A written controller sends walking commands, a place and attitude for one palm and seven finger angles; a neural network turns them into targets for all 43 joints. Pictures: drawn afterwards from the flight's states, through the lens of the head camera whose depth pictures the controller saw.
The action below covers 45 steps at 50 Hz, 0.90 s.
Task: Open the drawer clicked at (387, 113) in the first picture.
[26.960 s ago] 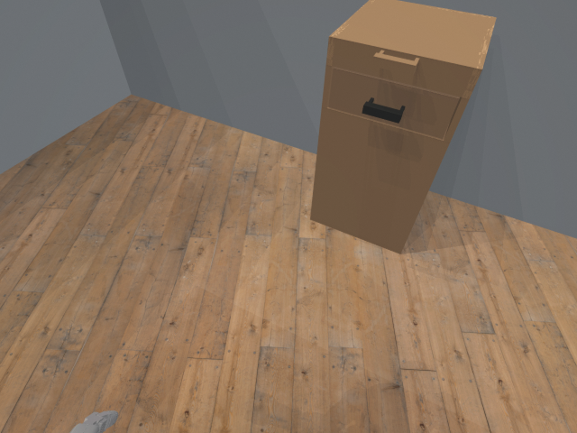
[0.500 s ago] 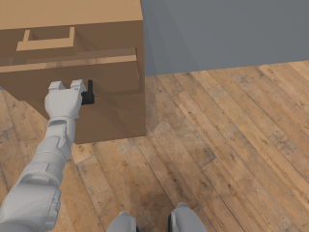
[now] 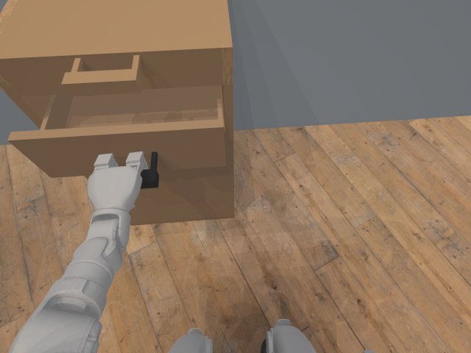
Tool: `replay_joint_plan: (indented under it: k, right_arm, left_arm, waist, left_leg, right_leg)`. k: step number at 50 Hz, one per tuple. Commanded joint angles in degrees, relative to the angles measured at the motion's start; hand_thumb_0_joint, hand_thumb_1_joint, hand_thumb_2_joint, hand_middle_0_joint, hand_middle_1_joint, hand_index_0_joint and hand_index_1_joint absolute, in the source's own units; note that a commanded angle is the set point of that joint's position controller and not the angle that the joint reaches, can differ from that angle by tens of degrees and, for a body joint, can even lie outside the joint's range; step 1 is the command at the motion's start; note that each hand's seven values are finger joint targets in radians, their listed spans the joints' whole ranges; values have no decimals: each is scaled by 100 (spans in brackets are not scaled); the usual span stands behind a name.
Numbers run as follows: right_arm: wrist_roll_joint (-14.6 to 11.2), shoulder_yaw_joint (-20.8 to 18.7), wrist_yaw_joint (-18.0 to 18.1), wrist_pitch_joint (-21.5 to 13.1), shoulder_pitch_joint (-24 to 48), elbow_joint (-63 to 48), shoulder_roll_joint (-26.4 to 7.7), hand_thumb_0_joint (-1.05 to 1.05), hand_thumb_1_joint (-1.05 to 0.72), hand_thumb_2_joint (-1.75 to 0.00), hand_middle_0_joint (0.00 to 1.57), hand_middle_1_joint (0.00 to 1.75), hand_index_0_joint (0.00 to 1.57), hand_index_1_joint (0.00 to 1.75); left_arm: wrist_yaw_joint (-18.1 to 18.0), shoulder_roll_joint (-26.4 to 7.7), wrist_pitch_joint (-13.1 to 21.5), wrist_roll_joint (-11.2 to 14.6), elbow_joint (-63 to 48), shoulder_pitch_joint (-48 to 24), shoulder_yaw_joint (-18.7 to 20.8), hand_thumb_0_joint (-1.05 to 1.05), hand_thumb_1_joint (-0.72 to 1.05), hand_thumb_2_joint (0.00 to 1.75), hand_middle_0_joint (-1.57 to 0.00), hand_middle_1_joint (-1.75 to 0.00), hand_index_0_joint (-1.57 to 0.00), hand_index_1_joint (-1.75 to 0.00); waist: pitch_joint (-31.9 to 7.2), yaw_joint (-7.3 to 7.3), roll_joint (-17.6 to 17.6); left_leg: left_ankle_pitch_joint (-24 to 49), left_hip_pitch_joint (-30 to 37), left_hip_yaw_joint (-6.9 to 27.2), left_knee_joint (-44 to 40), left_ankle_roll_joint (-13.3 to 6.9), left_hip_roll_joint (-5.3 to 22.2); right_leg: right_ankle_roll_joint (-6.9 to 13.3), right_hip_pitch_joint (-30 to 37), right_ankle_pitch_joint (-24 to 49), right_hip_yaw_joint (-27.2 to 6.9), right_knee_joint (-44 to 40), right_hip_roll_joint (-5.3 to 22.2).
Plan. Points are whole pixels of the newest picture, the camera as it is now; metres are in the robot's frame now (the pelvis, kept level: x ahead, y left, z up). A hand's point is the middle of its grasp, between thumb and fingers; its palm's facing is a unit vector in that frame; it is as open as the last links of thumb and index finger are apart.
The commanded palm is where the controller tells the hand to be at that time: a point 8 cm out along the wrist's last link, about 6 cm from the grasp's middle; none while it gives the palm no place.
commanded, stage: pull the drawer open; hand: left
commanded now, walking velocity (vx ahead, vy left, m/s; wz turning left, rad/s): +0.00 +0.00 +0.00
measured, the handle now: (127, 169) +0.45 +0.22 -0.03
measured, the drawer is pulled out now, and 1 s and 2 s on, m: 0.10 0.22 0.30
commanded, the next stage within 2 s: none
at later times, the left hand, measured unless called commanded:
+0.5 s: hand (124, 224) +0.35 +0.21 -0.05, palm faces -0.04 -0.04 -1.00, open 6.0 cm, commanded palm +0.31 +0.21 +0.00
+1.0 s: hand (120, 257) +0.28 +0.21 -0.05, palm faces -0.04 -0.05 -1.00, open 6.0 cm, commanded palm +0.25 +0.20 +0.00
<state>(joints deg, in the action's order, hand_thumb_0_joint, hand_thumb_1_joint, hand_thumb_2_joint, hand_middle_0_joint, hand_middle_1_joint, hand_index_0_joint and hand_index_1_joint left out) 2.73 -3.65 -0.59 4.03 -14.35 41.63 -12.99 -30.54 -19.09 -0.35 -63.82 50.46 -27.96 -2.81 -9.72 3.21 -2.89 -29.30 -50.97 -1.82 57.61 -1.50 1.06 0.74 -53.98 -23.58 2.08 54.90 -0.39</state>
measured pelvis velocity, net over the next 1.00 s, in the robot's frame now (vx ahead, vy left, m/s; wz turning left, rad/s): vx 0.00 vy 0.00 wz -0.01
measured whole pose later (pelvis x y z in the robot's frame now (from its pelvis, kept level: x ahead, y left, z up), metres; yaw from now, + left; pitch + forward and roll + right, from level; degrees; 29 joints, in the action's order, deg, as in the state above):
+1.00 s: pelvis +0.00 +0.00 +0.01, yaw +0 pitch +18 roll -1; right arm 2.4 -2.6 0.2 2.2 -9.3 37.6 -12.5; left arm -32.9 -15.0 -4.4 -64.8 24.8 1.6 -6.9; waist -9.5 0.6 -2.4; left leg -29.8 -43.6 -2.5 55.8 -1.1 1.1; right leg 1.1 -47.5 -24.5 1.3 54.3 -0.6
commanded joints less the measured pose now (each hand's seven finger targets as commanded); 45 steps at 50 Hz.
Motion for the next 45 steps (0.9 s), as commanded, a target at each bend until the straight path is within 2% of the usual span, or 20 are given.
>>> replay_joint_plan:
  k: [1,2,5,9,11,12,13,17,18,22,25,27,31,32,35,36,37,40,42,45]
  right_arm:
    - [-9,-291,106,-152,-488,-407,-838,0,-90,-90,20,30,20,30]
    - [3,-285,112,-147,-457,-420,-855,0,-90,-90,20,30,20,30]
    - [-10,-283,108,-176,-370,-489,-811,0,-90,-90,20,30,20,30]
    - [-26,-288,114,-202,-278,-532,-812,0,-90,-90,20,30,20,30]
    - [-35,-281,128,-228,-238,-533,-826,0,-90,-90,20,30,20,30]
    - [-22,-272,144,-235,-175,-526,-853,0,-90,-90,20,30,20,30]
    - [-14,-281,147,-251,-169,-556,-815,0,-90,-90,20,30,20,30]
    - [-30,-260,173,-275,-71,-538,-836,0,-90,-90,20,30,20,30]
    - [-31,-259,177,-286,-47,-563,-806,0,-90,-90,20,30,20,30]
    - [-43,-251,181,-308,58,-640,-811,0,-90,-90,20,30,20,30]
    - [-58,-244,190,-342,108,-723,-766,0,-90,-90,20,30,20,30]
    - [-70,-226,190,-337,167,-733,-809,0,-90,-90,20,30,20,30]
    - [-89,-228,163,-386,207,-857,-750,0,-90,-90,20,30,20,30]
    - [-85,-224,162,-378,246,-866,-779,0,-90,-90,20,30,20,30]
    - [-70,-223,143,-403,292,-933,-737,0,-90,-90,20,30,20,30]
    - [-82,-229,139,-403,288,-936,-739,0,-90,-90,20,30,20,30]
    - [-65,-214,141,-403,342,-971,-756,0,-90,-90,20,30,20,30]
    - [-58,-200,141,-409,399,-990,-733,0,-90,-90,20,30,20,30]
    - [-47,-182,146,-402,479,-1025,-746,0,-90,-90,20,30,20,30]
    - [-39,-170,140,-415,534,-1056,-696,0,-90,-90,20,30,20,30]
  left_arm:
    - [-310,-947,127,-11,-1231,-1285,349,0,90,90,-40,-135,-40,-135]
    - [-304,-1055,140,-1,-1341,-1228,438,0,90,90,-40,-135,-40,-135]
    - [-355,-848,146,-12,-1538,-723,342,0,90,90,-40,-135,-40,-135]
    - [-407,-778,96,-4,-1785,-432,318,0,90,90,-40,-135,-40,-135]
    - [-445,-841,73,2,-1790,-426,371,0,90,90,-40,-135,-40,-135]
    - [-463,-1015,72,-20,-1913,-491,502,0,90,90,-40,-135,-40,-135]
    - [-499,-850,67,-40,-1960,-376,390,0,90,90,-40,-135,-40,-135]
    - [-514,-1026,-29,-18,-1977,-157,552,0,90,90,-40,-135,-40,-135]
    - [-522,-876,-41,-35,-1977,-66,430,0,90,90,-40,-135,-40,-135]
    - [-513,-895,-115,27,-2156,337,498,0,90,90,-40,-135,-40,-135]
    - [-504,-712,-149,52,-2334,596,361,0,90,90,-40,-135,-40,-135]
    - [-490,-941,-178,66,-2427,687,563,0,90,90,-40,-135,-40,-135]
    - [-509,-469,-232,38,-2735,1111,189,0,90,90,-40,-135,-40,-135]
    - [-520,-595,-254,35,-2797,1176,328,0,90,90,-40,-135,-40,-135]
    - [-553,-338,-313,-9,-3032,1514,117,0,90,90,-40,-135,-40,-135]
    - [-558,-364,-338,-10,-3100,1588,143,0,90,90,-40,-135,-40,-135]
    - [-558,-349,-344,-8,-3269,1541,110,0,90,90,-40,-135,-40,-135]
    - [-586,-341,-399,-25,-3366,1818,104,0,90,90,-40,-135,-40,-135]
    - [-586,-437,-432,-25,-3492,2070,222,0,90,90,-40,-135,-40,-135]
    - [-608,-255,-447,-56,-3667,2359,67,0,90,90,-40,-135,-40,-135]
  waist:
    - [-2512,-30,22]
    - [-2557,-83,-105]
    - [-2452,-136,-81]
    - [-2406,-118,-6]
    - [-2207,-98,182]
    - [-2264,-161,39]
    - [-2385,-148,30]
    - [-2228,-210,110]
    - [-2202,-193,68]
    - [-2273,-278,72]
    - [-2199,-280,82]
    - [-2166,-353,94]
    - [-2061,-303,43]
    - [-2059,-345,75]
    - [-2068,-327,83]
    - [-2063,-328,152]
    - [-2094,-324,-4]
    - [-1925,-336,114]
    - [-1954,-400,82]
    - [-1885,-387,124]
  left_leg:
    - [2841,1417,124,-596,-8,-152]
    - [2920,1456,136,-595,4,-158]
    - [3095,1516,118,-615,12,-138]
    - [2947,1506,111,-638,18,-141]
    - [2631,1351,80,-674,5,-165]
    - [2665,1367,114,-687,15,-171]
    - [2669,1448,79,-677,5,-170]
    - [2516,1322,70,-695,14,-204]
    - [2486,1359,61,-696,15,-207]
    - [2544,1414,57,-718,24,-222]
    - [2567,1449,27,-727,18,-228]
    - [2594,1446,47,-750,28,-225]
    - [2763,1638,69,-781,47,-186]
    - [2863,1656,103,-776,49,-175]
    - [2960,1765,92,-760,53,-160]
    - [2987,1797,119,-767,63,-149]
    - [3081,1849,122,-757,63,-147]
    - [2932,1824,109,-773,66,-151]
    - [3022,1828,132,-790,75,-156]
    - [3005,1878,130,-776,80,-150]
  right_leg:
    - [155,1824,2424,-6,-430,-171]
    - [171,1847,2460,-23,-407,-172]
    - [162,1842,2519,-7,-430,-175]
    - [160,1877,2475,-11,-452,-177]
    - [151,1910,2364,-26,-503,-170]
    - [176,1907,2321,-33,-462,-164]
    - [160,1932,2342,-39,-476,-158]
    - [171,1994,2300,-52,-472,-156]
    - [158,1940,2262,-55,-493,-149]
    - [171,2076,2324,-58,-495,-157]
    - [155,2110,2407,-64,-530,-152]
    - [171,2148,2404,-75,-513,-155]
    - [172,2013,2369,7,-536,-169]
    - [185,2001,2352,18,-510,-175]
    - [169,1974,2385,45,-524,-175]
    - [172,1977,2378,47,-520,-181]
    - [185,1957,2430,42,-504,-179]
    - [176,1953,2351,53,-532,-179]
    - [196,2027,2427,47,-510,-180]
    - [177,1982,2401,58,-517,-179]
